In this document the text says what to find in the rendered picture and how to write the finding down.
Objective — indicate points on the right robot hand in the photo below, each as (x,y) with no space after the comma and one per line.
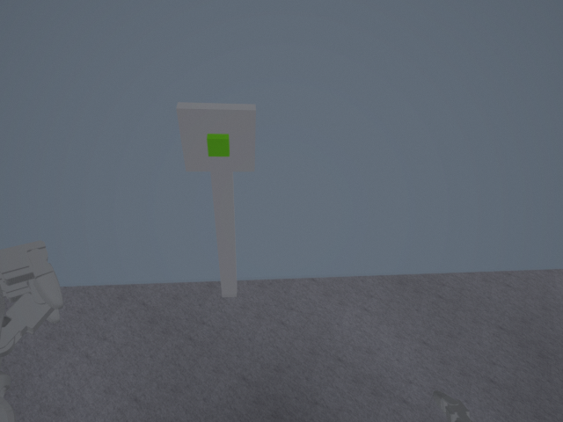
(454,410)

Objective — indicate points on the left robot hand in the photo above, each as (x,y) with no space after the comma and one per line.
(27,279)

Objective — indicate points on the panel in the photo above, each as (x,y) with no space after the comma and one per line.
(196,121)

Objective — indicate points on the button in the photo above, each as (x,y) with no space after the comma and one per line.
(218,145)

